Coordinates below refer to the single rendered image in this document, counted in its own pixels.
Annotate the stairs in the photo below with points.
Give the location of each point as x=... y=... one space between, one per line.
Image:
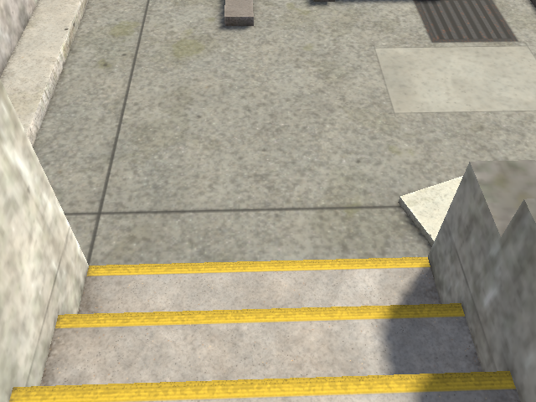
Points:
x=344 y=330

